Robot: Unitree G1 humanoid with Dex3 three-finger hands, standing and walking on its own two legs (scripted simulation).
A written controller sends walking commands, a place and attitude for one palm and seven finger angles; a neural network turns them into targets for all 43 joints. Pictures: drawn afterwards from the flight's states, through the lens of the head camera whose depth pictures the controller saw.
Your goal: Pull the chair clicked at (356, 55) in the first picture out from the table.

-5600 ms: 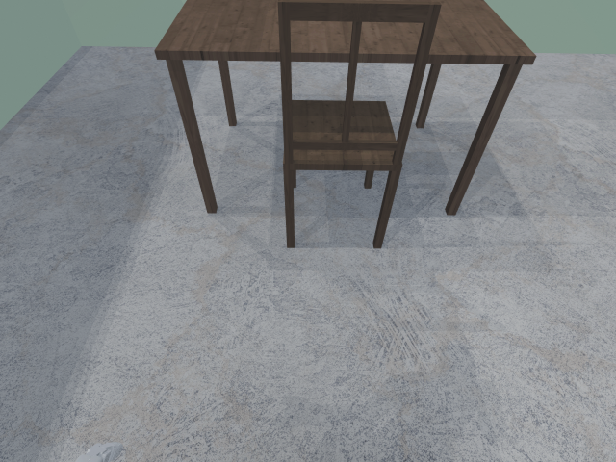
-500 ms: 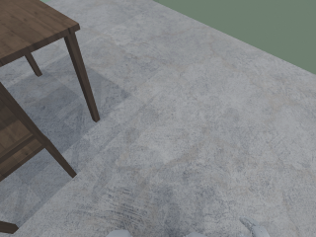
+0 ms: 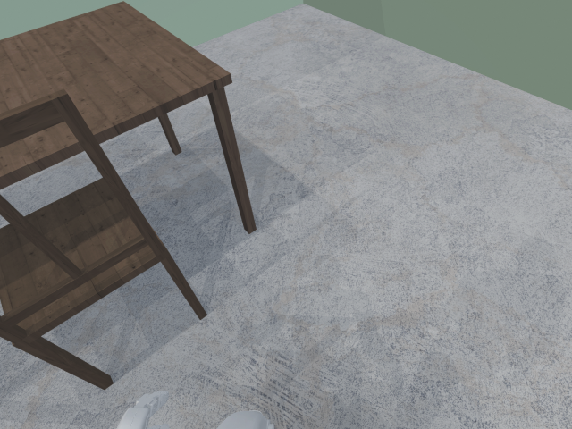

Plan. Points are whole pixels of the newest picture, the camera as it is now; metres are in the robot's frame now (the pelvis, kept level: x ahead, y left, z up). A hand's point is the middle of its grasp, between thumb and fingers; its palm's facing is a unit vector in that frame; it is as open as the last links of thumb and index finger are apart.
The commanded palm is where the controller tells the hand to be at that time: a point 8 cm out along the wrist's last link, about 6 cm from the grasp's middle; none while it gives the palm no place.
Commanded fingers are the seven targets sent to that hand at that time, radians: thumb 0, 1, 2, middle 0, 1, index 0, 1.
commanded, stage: turn to face it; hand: left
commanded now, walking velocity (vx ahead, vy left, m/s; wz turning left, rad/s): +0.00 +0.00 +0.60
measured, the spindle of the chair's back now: (28, 230) +0.48 +0.53 -0.05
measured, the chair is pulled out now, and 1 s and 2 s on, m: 0.00 0.00 0.00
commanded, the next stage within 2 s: take the last steps up to it in 1.04 s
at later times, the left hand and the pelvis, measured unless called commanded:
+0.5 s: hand out of the picture -0.03 +0.29 -0.18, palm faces +0.34 -0.90 -0.26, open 7.4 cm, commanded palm none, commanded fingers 0.00 0.90 0.90 -0.20 -0.30 -0.20 -0.30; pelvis -0.01 +0.06 +0.00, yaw +17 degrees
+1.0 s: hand out of the picture +0.01 +0.24 -0.13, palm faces +0.50 -0.81 -0.29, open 7.4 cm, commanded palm none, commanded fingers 0.00 0.90 0.90 -0.20 -0.30 -0.20 -0.30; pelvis +0.02 +0.02 +0.00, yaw +33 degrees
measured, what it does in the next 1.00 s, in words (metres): steps on the spot, turning left: left foot, then right foot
